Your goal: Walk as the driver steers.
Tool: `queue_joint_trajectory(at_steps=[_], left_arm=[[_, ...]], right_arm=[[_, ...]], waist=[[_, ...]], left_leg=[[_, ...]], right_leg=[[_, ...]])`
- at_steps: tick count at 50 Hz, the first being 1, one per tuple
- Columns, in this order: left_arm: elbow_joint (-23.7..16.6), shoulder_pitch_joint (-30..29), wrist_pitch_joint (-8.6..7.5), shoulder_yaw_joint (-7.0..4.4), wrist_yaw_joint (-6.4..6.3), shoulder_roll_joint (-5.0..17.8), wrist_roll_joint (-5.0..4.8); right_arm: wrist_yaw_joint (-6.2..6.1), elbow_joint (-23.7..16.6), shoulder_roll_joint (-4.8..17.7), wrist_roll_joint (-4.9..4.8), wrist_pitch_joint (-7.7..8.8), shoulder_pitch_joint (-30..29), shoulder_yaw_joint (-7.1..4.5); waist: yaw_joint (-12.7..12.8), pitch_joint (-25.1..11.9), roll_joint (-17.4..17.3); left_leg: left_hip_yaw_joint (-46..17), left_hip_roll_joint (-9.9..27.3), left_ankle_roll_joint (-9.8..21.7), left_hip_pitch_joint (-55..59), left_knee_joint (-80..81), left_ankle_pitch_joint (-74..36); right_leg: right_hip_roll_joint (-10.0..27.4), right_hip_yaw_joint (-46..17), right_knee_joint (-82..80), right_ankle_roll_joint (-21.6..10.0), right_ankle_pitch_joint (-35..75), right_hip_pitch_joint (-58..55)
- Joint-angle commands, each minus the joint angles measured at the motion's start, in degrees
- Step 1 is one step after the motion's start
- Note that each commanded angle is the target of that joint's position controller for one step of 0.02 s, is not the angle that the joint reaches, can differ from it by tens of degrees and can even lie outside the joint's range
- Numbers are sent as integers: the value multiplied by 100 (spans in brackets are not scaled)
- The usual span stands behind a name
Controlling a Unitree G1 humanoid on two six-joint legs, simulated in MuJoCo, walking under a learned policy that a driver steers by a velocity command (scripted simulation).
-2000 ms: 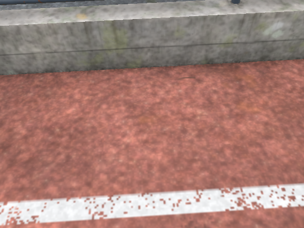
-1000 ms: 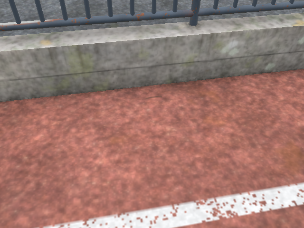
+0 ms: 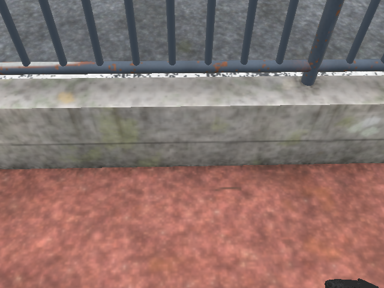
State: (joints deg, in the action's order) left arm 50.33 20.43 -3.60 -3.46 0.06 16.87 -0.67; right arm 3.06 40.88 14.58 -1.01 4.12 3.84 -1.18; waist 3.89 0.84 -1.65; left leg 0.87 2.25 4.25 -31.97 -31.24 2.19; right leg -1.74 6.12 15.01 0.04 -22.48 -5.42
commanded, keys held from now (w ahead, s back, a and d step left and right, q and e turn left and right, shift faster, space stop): w+q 0.20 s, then no key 0.80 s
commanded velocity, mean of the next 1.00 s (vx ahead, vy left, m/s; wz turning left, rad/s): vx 0.21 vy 0.00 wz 0.20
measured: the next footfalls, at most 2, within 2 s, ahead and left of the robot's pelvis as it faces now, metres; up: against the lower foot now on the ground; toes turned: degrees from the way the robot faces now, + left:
left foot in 0.02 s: +0.19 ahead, +0.10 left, +0.00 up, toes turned +2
right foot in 0.48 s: +0.46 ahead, -0.05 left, +0.00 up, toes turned +13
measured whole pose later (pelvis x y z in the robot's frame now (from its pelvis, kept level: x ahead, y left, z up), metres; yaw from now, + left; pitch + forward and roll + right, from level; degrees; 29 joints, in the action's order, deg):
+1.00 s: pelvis +0.36 +0.05 +0.01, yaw +12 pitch -1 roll +0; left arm 49.6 7.6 -1.6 0.1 -0.2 14.3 0.6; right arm -1.3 47.4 14.6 0.6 1.3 14.5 -1.7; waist -0.1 1.6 0.6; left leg -2.5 1.4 -1.8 -12.2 -31.8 18.8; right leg -1.1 -0.5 30.2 -0.5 -12.2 17.2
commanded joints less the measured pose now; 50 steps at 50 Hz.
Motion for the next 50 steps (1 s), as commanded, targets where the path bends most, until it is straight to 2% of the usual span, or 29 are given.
queue_joint_trajectory(at_steps=[1,2,3,4,5,6,7,8,10,13,15,19,22,24,25,26,27,28,30,32,35,37,39,40,41,43,46,48,50], left_arm=[[-388,-170,78,-186,-135,927,60],[-661,273,-22,-10,-126,473,173],[-665,316,-216,114,-42,218,183],[-761,-138,-386,-16,56,746,-28],[-918,-604,-472,-1,80,771,-134],[-960,-791,-498,6,51,714,-44],[-955,-826,-455,-49,10,764,73],[-982,-770,-389,-58,7,722,123],[-1004,-654,-275,-43,-9,572,169],[-1113,-1031,-198,7,-55,415,193],[-1160,-1352,-223,54,-36,289,191],[-1304,-1971,-278,68,74,311,127],[-1282,-1830,-330,-21,114,582,183],[-1133,-1297,-379,-65,75,704,273],[-1116,-959,-391,-81,24,873,363],[-1049,-788,-306,-54,-14,869,416],[-941,-588,-209,21,-6,353,233],[-975,-777,-136,80,57,258,101],[-1052,-1473,19,116,111,288,126],[-1077,-1957,91,112,127,424,236],[-985,-1933,83,107,108,443,283],[-910,-1902,115,124,85,447,197],[-810,-1720,127,214,91,266,186],[-759,-1653,135,246,98,226,216],[-757,-1515,165,214,76,286,212],[-702,-1572,176,236,29,290,234],[-520,-1437,159,229,-62,323,184],[-397,-1351,123,250,-56,241,97],[-270,-1381,114,236,-28,301,89]], right_arm=[[-40,-83,1195,-8,40,1335,-506],[-115,-44,1884,51,7,2066,-693],[-89,-62,1720,-58,18,2094,-630],[-98,-88,1319,-13,19,2002,-512],[-126,-164,1138,24,20,1699,-470],[-134,-241,1026,47,16,1349,-431],[-146,-337,855,85,22,1094,-374],[-157,-413,832,118,14,973,-362],[-200,-438,904,76,31,984,-397],[-316,-346,1049,87,20,1088,-434],[-377,-273,1043,77,-25,1211,-423],[-459,-73,1030,58,-131,1574,-407],[-501,-35,1024,95,-189,1471,-411],[-505,-148,874,133,-203,1177,-359],[-479,-274,677,215,-145,1171,-289],[-435,-115,360,203,-97,2092,-166],[-401,30,584,172,-158,2299,-172],[-388,18,983,73,-251,2063,-285],[-452,-30,991,88,-506,1476,-355],[-507,54,756,147,-688,1503,-316],[-534,217,578,192,-628,1620,-281],[-482,294,572,183,-554,1613,-302],[-467,248,647,256,-508,1440,-306],[-480,178,757,274,-489,1300,-292],[-476,262,1069,227,-464,1176,-370],[-437,261,719,244,-338,926,-265],[-432,285,735,190,-189,959,-237],[-448,350,691,146,-170,1096,-194],[-465,398,706,149,-196,1162,-176]], waist=[[-967,-951,402],[-936,-1760,-686],[-828,-2385,-1274],[-1000,-1921,-840],[-938,-1227,-447],[-716,-723,87],[-524,-513,134],[-375,-429,-8],[-261,-380,-90],[-310,-156,-94],[-468,-246,-224],[-747,-345,-322],[-588,-363,-403],[-264,-587,-290],[-204,-1149,88],[-486,-1900,1181],[-329,-2298,1443],[-312,-1861,1075],[-425,-817,635],[-594,-351,809],[-582,-455,925],[-629,-529,817],[-607,-404,721],[-540,-333,554],[-284,-100,-39],[-290,-121,-254],[-324,-308,-162],[-333,-429,-104],[-386,-336,-25]], left_leg=[[116,-381,447,2228,95,169],[-2282,1018,1285,4572,49,282],[-4816,1781,1988,5593,1174,1132],[-4336,1627,1661,5346,1370,1564],[-3495,1394,1435,4566,1389,1276],[-2891,1172,1295,3651,1482,680],[-2489,977,1194,3016,1615,111],[-2363,852,1203,2617,1750,-185],[-2079,738,1299,2193,1896,-658],[-1274,482,1100,1792,1764,-2430],[-870,184,772,1662,1589,-2649],[-1196,424,583,2238,1394,-1936],[-1555,663,465,2876,816,-2075],[-1508,340,241,2913,67,-2313],[-1379,-4,50,2492,-626,-1543],[-1204,-455,-384,1181,-1908,996],[-1084,-518,-657,802,-2650,3562],[-1120,-302,-765,527,-2914,3660],[-855,-62,-942,431,-2753,3219],[-621,59,-965,1141,-1885,2836],[-395,40,-851,1897,-944,2024],[-264,-39,-738,2309,-222,1234],[-372,51,-586,2462,368,975],[-642,305,-471,2400,604,939],[-695,244,-321,1645,595,1722],[-671,198,-378,1273,798,1760],[-603,154,-537,1602,597,860],[-552,117,-528,1736,508,595],[-505,76,-521,1794,477,501]], right_leg=[[1255,95,2497,-469,5373,607],[617,211,4760,-92,3159,2870],[-279,-702,6093,97,-854,4425],[128,-1304,6420,-51,-670,5058],[379,-1194,6215,-154,-219,5164],[601,-1127,5673,-158,153,4966],[774,-1133,5197,-120,398,4571],[809,-1132,5006,-58,523,4281],[786,-1039,4644,126,686,4109],[622,-818,3545,355,1486,3989],[421,-703,2608,348,2338,3517],[215,-793,1659,217,3084,3271],[248,-955,1231,-34,2590,3237],[267,-860,627,-238,3272,2342],[813,-1333,943,-495,5141,1175],[1918,-2488,1400,-1526,7010,-681],[2396,-3207,1171,-1910,6517,-909],[2217,-3271,897,-1749,4789,-437],[1824,-2877,325,-1319,2395,905],[1395,-2321,-101,-1033,1364,2148],[1152,-1768,-82,-1030,1273,2526],[1074,-1674,15,-953,525,2636],[873,-1615,85,-583,-417,2757],[757,-1546,258,-370,-561,2765],[420,-1130,429,-215,-271,2433],[346,-988,902,-169,606,1857],[355,-953,1180,-269,1670,1736],[339,-914,1236,-249,2012,1654],[334,-915,1268,-213,2183,1683]])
